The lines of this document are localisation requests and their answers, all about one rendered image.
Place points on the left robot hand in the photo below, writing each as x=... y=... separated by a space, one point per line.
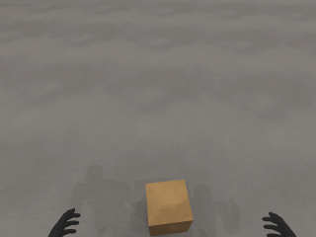
x=58 y=229

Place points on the carton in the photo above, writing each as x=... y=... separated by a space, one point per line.
x=168 y=207

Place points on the right robot hand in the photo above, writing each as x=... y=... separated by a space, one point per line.
x=280 y=226

